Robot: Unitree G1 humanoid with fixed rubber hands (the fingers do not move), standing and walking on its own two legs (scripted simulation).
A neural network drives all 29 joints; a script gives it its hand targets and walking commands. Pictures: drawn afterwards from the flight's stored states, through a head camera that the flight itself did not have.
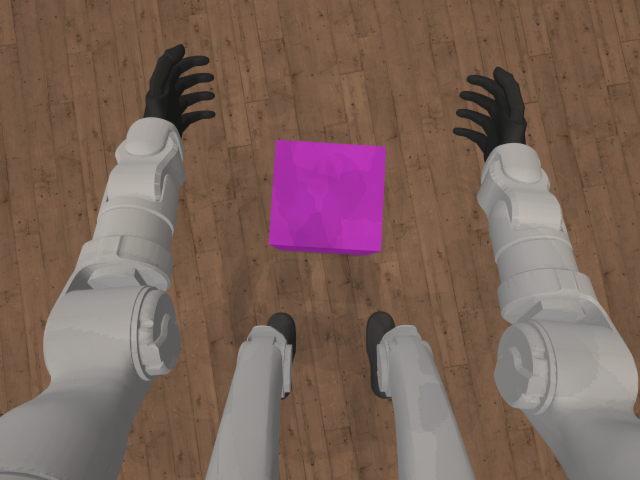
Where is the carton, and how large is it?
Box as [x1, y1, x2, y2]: [269, 140, 385, 254]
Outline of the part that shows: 276,140 269,244 285,250 350,254 367,254 379,251 381,237 385,147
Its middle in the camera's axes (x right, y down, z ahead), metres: +0.01 -0.08 +0.85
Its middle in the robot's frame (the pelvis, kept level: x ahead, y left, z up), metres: +0.48 +0.00 -0.51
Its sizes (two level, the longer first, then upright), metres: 0.210 0.200 0.250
